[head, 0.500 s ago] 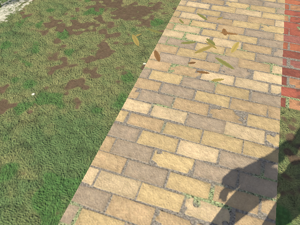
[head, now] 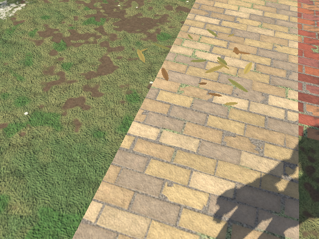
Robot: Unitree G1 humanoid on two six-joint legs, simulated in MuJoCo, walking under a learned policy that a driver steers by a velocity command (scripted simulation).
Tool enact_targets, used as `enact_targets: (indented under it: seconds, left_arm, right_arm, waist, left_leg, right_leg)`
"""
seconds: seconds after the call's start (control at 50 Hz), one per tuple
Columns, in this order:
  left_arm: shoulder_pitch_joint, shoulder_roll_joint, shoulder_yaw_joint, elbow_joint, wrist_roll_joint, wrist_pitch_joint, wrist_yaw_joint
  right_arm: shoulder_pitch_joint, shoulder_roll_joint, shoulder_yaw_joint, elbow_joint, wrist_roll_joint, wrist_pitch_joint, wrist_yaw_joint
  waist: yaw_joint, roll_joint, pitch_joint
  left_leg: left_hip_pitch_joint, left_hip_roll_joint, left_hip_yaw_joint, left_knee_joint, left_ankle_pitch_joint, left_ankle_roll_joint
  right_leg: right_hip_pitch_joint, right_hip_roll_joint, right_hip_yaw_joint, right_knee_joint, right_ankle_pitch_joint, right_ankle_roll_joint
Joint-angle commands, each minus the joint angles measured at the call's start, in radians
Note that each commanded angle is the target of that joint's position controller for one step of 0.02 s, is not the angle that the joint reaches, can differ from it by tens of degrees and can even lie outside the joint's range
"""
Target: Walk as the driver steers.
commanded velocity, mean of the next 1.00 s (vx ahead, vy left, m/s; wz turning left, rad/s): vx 0.48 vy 0.00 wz -0.01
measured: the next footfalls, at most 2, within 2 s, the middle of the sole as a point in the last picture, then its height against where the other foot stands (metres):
right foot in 0.38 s outside the picture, level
left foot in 0.92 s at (131, 203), level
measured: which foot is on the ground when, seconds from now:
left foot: down 0.00-0.40, up 0.42-0.90, down 0.92-1.00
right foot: up 0.00-0.36, down 0.38-0.94, up 0.96-1.00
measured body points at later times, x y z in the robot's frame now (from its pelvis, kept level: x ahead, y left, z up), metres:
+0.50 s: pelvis +0.27 -0.04 -0.01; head +0.30 -0.05 +0.44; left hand +0.41 +0.22 -0.13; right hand +0.28 -0.31 -0.15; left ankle +0.13 +0.09 -0.64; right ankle +0.35 -0.13 -0.74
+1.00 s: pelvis +0.56 +0.01 -0.01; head +0.60 +0.03 +0.43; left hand +0.55 +0.28 -0.16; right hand +0.74 -0.24 -0.11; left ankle +0.65 +0.11 -0.74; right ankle +0.40 -0.13 -0.67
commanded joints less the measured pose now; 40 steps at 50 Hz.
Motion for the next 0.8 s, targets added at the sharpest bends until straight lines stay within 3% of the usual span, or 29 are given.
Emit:
enact_targets:
  seconds: [0.02,0.1,0.18,0.24,0.28,0.32,0.34,0.36,0.38,0.4,0.42,0.44,0.46,0.48,0.5,0.54,0.58,0.66,0.72,0.8]
  left_arm:
    - [-0.065,0.090,0.026,-0.077,0.014,-0.028,-0.009]
    - [-0.161,0.039,0.018,-0.117,0.023,-0.011,-0.014]
    - [-0.324,0.007,0.002,-0.179,0.018,-0.015,-0.020]
    - [-0.397,0.008,-0.003,-0.211,0.013,-0.019,-0.033]
    - [-0.419,0.020,-0.001,-0.231,0.011,-0.025,-0.045]
    - [-0.377,0.051,0.012,-0.229,0.012,-0.030,-0.052]
    - [-0.314,0.078,0.025,-0.215,0.012,-0.030,-0.050]
    - [-0.173,0.114,0.047,-0.175,0.010,-0.028,-0.045]
    - [0.008,0.157,0.068,-0.125,0.010,-0.022,-0.035]
    - [0.152,0.245,0.090,-0.093,0.038,-0.015,-0.027]
    - [0.160,0.199,0.075,-0.083,0.032,-0.011,-0.030]
    - [0.071,0.139,0.054,-0.090,0.023,-0.016,-0.031]
    - [-0.020,0.103,0.044,-0.112,0.026,-0.020,-0.030]
    - [-0.092,0.081,0.036,-0.119,0.034,-0.027,-0.035]
    - [-0.129,0.049,0.027,-0.123,0.044,-0.036,-0.039]
    - [-0.133,0.040,0.023,-0.109,0.044,-0.040,-0.045]
    - [-0.100,0.064,0.028,-0.086,0.040,-0.045,-0.039]
    - [-0.027,0.100,0.036,-0.062,0.037,-0.035,-0.010]
    - [0.032,0.116,0.038,-0.043,0.027,-0.028,-0.001]
    - [0.111,0.121,0.042,-0.005,0.018,-0.008,0.002]
  right_arm:
    - [0.021,-0.107,-0.004,-0.037,-0.009,-0.007,0.007]
    - [0.108,-0.131,-0.004,-0.012,-0.013,0.005,-0.014]
    - [0.136,-0.149,-0.005,-0.013,-0.009,0.013,-0.031]
    - [0.182,-0.150,-0.008,0.006,0.002,0.019,-0.035]
    - [0.180,-0.158,-0.015,0.010,0.007,0.027,-0.038]
    - [0.156,-0.177,-0.025,0.001,0.004,0.038,-0.040]
    - [0.142,-0.192,-0.030,-0.005,-0.002,0.045,-0.041]
    - [0.125,-0.190,-0.030,-0.013,-0.009,0.056,-0.040]
    - [0.117,-0.174,-0.020,-0.028,-0.017,0.060,-0.038]
    - [0.231,-0.062,0.011,-0.048,-0.021,0.045,-0.024]
    - [0.252,-0.026,0.026,-0.024,-0.006,0.016,-0.016]
    - [0.157,-0.129,-0.001,-0.056,0.024,-0.009,-0.009]
    - [0.064,-0.162,-0.008,-0.086,0.041,-0.022,-0.011]
    - [0.019,-0.154,-0.011,-0.097,0.034,-0.023,-0.019]
    - [0.020,-0.150,-0.020,-0.095,0.019,-0.012,-0.027]
    - [0.064,-0.096,-0.015,-0.087,0.010,0.015,-0.030]
    - [0.028,-0.092,-0.016,-0.108,0.003,0.031,-0.034]
    - [-0.140,-0.099,-0.017,-0.172,-0.009,0.025,-0.031]
    - [-0.260,-0.078,-0.006,-0.205,-0.002,0.014,-0.018]
    - [-0.366,-0.087,-0.001,-0.250,0.009,0.007,0.004]
  waist:
    - [-0.007,0.150,0.111]
    - [-0.028,0.114,0.109]
    - [-0.064,0.118,0.134]
    - [-0.072,0.115,0.161]
    - [-0.054,0.116,0.161]
    - [-0.011,0.131,0.113]
    - [0.026,0.155,0.056]
    - [0.099,0.165,-0.035]
    - [0.175,0.150,-0.150]
    - [0.138,-0.061,-0.319]
    - [0.129,-0.197,-0.418]
    - [0.121,-0.135,-0.250]
    - [0.094,-0.063,-0.119]
    - [0.055,0.019,-0.038]
    - [0.018,0.015,-0.010]
    - [-0.020,-0.012,0.007]
    - [-0.027,-0.010,0.043]
    - [0.013,0.009,0.077]
    - [0.055,0.009,0.087]
    - [0.086,0.008,0.107]
  left_leg:
    - [0.171,0.245,-0.313,-0.323,0.005,0.105]
    - [0.176,0.218,-0.192,-0.333,0.297,0.135]
    - [0.132,0.192,-0.118,-0.367,0.319,0.128]
    - [0.184,0.223,-0.105,-0.365,0.331,0.131]
    - [0.258,0.255,-0.100,-0.330,0.395,0.123]
    - [0.321,0.274,-0.092,-0.248,0.587,0.105]
    - [0.338,0.272,-0.086,-0.165,0.773,0.096]
    - [0.320,0.241,-0.060,0.004,0.922,0.078]
    - [0.169,0.198,-0.040,0.238,0.841,0.050]
    - [-0.231,0.055,-0.008,0.633,0.413,-0.009]
    - [-0.403,-0.062,-0.125,0.872,-0.277,-0.024]
    - [-0.507,0.007,-0.179,0.960,-0.259,0.002]
    - [-0.517,0.062,-0.145,0.940,-0.175,0.018]
    - [-0.478,0.111,-0.123,0.865,-0.089,0.018]
    - [-0.414,0.148,-0.125,0.802,-0.040,0.018]
    - [-0.341,0.169,-0.121,0.746,-0.011,0.008]
    - [-0.377,0.181,-0.105,0.673,0.031,-0.013]
    - [-0.479,0.179,-0.086,0.405,0.260,-0.046]
    - [-0.422,0.134,-0.042,0.208,0.389,-0.048]
    - [-0.458,0.111,-0.048,0.098,0.357,-0.032]
  right_leg:
    - [-0.344,-0.105,0.036,0.012,0.151,0.001]
    - [-0.372,-0.100,-0.014,-0.127,0.262,0.057]
    - [-0.291,-0.061,-0.056,-0.395,0.402,0.072]
    - [-0.268,-0.043,-0.055,-0.495,0.429,0.052]
    - [-0.267,-0.039,-0.040,-0.536,0.398,0.026]
    - [-0.188,-0.014,-0.051,-0.554,0.335,-0.004]
    - [-0.090,0.018,-0.072,-0.541,0.297,-0.021]
    - [0.088,0.054,-0.100,-0.544,0.285,-0.047]
    - [0.373,0.004,-0.047,-0.523,0.297,-0.086]
    - [0.785,-0.255,0.372,-0.544,0.130,-0.229]
    - [0.863,-0.377,0.753,-0.750,-0.003,-0.304]
    - [0.730,-0.339,0.664,-0.792,-0.058,-0.249]
    - [0.557,-0.307,0.500,-0.815,0.005,-0.212]
    - [0.391,-0.268,0.383,-0.852,0.108,-0.189]
    - [0.291,-0.226,0.295,-0.878,0.189,-0.167]
    - [0.191,-0.195,0.218,-0.932,0.237,-0.174]
    - [0.152,-0.185,0.158,-0.969,0.280,-0.187]
    - [0.204,-0.162,0.087,-0.986,0.338,-0.166]
    - [0.227,-0.138,0.034,-0.985,0.343,-0.137]
    - [0.384,-0.195,0.046,-0.933,0.359,-0.132]
Keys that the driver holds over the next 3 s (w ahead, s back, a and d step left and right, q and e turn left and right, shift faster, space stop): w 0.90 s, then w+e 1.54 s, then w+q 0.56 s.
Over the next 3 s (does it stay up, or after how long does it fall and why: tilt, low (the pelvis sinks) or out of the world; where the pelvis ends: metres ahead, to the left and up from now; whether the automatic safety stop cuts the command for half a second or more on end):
stays up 1.49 -0.50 -0.02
